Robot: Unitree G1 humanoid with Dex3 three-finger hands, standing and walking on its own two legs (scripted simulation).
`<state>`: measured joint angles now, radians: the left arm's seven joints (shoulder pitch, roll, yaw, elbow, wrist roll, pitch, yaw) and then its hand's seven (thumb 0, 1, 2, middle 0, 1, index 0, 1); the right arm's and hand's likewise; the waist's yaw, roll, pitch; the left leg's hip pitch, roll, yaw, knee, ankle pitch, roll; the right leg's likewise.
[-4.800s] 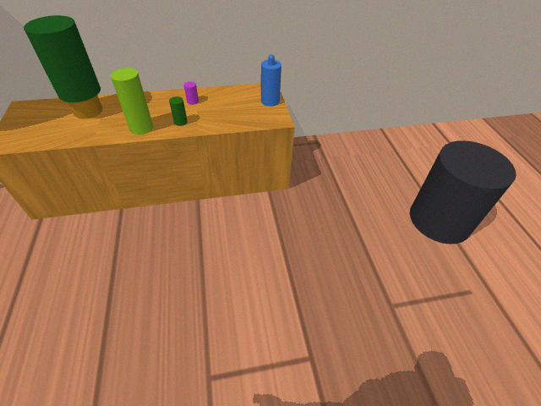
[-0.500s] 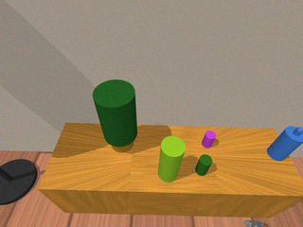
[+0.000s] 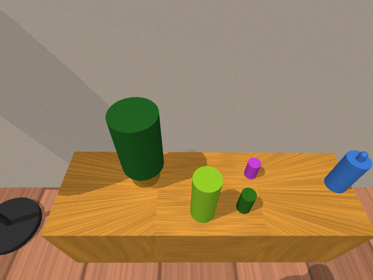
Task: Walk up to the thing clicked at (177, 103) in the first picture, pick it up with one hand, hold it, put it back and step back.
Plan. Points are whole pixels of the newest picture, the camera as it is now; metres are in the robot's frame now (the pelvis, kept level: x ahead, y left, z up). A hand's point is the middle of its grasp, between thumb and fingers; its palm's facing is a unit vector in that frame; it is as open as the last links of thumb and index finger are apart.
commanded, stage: walk up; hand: right
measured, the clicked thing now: (246, 201) +0.45 -0.23 -0.34
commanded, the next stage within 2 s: stand in 0.18 s
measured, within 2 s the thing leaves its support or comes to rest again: neither
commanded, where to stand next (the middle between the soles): +0.04 -0.01 m, yaw -1 degrees
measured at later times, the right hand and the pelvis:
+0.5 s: hand out of the picture +0.08 -0.25 -0.16, palm faces -0.03 +0.94 -0.33, open 7.4 cm; pelvis +0.01 +0.00 +0.00, yaw +0 degrees
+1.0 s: hand out of the picture +0.10 -0.26 -0.16, palm faces -0.03 +0.94 -0.33, open 7.4 cm; pelvis +0.02 -0.01 +0.00, yaw +0 degrees
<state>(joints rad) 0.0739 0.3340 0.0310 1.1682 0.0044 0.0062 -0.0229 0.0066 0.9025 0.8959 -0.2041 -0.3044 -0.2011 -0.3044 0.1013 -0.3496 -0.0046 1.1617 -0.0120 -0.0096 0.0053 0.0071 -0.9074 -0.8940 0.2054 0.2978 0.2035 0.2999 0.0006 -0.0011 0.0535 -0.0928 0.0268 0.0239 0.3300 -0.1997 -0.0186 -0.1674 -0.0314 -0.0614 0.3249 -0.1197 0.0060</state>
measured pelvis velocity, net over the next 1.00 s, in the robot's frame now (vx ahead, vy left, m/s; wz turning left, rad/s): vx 0.02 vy -0.01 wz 0.01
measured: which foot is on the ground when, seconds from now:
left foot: down 0.00-1.00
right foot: down 0.00-1.00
